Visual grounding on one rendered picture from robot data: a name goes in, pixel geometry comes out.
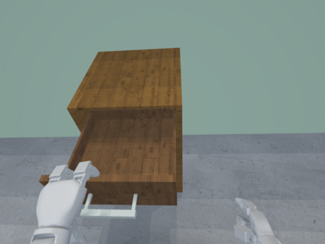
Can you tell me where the drawer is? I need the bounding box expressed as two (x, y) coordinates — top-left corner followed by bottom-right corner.
(39, 108), (177, 205)

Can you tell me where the right robot hand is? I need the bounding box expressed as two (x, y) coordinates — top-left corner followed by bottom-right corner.
(234, 197), (274, 244)

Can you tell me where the cabinet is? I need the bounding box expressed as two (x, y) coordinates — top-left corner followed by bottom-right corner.
(67, 48), (183, 193)

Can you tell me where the handle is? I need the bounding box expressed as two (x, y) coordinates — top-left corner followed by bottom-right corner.
(80, 194), (138, 219)

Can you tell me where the left robot hand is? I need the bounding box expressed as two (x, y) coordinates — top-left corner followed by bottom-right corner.
(36, 161), (100, 244)

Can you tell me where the left robot forearm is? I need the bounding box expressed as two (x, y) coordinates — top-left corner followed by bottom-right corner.
(30, 226), (72, 244)

